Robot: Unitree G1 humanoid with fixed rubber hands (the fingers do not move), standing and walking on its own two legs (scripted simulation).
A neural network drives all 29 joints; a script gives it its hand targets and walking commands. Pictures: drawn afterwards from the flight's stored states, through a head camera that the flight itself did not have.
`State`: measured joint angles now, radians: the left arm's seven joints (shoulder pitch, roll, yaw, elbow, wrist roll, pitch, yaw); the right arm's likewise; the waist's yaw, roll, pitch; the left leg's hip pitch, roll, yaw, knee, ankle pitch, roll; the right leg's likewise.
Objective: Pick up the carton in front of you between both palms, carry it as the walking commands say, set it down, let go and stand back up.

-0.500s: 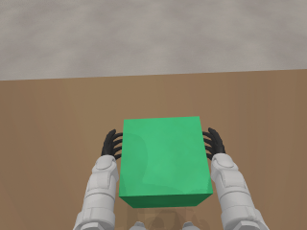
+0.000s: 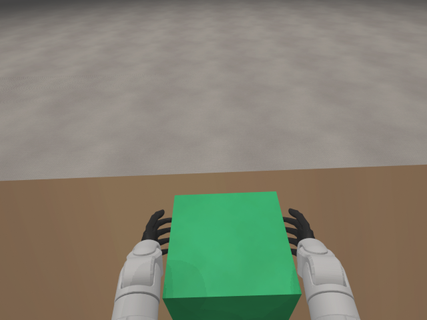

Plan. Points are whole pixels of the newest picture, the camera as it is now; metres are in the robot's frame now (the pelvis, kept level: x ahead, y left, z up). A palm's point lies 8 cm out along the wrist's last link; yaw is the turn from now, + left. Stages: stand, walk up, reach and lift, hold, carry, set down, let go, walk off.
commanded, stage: reach and lift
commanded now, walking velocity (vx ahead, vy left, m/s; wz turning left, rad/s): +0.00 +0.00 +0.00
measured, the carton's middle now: (228, 267) +0.28 +0.00 -0.05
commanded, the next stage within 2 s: hold in 0.92 s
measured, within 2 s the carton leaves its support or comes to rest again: neither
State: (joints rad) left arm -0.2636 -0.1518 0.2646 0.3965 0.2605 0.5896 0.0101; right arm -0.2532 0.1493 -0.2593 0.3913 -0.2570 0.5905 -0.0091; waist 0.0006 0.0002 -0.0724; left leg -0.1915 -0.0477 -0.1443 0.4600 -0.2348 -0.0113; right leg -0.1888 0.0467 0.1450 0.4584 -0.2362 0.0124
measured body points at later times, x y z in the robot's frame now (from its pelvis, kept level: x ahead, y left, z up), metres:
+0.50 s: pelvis -0.01 +0.00 +0.00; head -0.03 +0.00 +0.45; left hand +0.30 +0.15 +0.02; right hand +0.30 -0.15 +0.02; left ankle +0.01 +0.13 -0.74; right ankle +0.01 -0.13 -0.74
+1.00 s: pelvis +0.00 +0.00 +0.01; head -0.03 +0.00 +0.45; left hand +0.30 +0.15 +0.04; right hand +0.30 -0.15 +0.04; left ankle +0.01 +0.13 -0.74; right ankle +0.01 -0.13 -0.74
